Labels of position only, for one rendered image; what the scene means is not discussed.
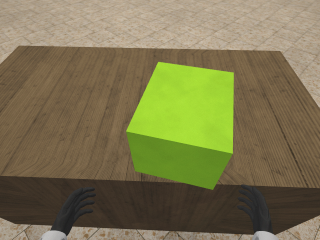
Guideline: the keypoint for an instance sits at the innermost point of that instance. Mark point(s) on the robot left forearm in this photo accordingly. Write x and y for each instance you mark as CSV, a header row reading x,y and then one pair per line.
x,y
53,235

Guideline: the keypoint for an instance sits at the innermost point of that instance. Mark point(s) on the left robot hand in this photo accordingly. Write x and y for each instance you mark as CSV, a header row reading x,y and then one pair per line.
x,y
70,212

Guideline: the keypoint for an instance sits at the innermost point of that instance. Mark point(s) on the pedestal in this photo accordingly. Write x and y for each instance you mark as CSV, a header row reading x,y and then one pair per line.
x,y
64,113

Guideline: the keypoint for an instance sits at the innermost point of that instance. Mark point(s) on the carton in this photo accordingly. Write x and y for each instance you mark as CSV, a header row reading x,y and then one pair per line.
x,y
182,129

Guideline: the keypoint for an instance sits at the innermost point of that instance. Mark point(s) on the right robot hand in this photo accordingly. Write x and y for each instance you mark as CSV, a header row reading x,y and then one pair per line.
x,y
259,213

